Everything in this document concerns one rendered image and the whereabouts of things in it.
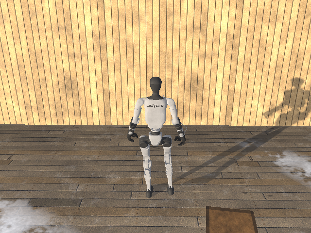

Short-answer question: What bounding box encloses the right robot foot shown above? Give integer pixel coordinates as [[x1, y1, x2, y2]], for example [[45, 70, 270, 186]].
[[167, 186, 174, 195]]

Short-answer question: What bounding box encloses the robot left shin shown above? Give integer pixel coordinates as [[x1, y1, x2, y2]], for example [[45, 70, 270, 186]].
[[143, 160, 151, 191]]

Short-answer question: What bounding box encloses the robot right upper arm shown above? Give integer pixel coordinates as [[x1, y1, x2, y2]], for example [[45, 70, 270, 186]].
[[166, 98, 179, 125]]

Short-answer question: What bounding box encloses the robot right forearm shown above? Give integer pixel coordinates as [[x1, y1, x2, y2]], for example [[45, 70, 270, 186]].
[[174, 117, 185, 137]]

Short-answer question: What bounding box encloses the right robot hand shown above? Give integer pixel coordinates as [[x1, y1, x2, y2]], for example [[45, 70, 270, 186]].
[[174, 135, 186, 146]]

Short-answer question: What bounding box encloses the left robot hand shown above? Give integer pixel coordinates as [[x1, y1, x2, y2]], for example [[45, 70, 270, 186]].
[[127, 133, 138, 142]]

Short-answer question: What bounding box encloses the robot left forearm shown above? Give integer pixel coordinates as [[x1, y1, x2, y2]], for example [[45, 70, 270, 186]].
[[128, 117, 137, 134]]

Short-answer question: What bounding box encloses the robot left upper arm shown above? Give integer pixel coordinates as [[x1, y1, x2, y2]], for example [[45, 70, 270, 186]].
[[132, 98, 145, 124]]

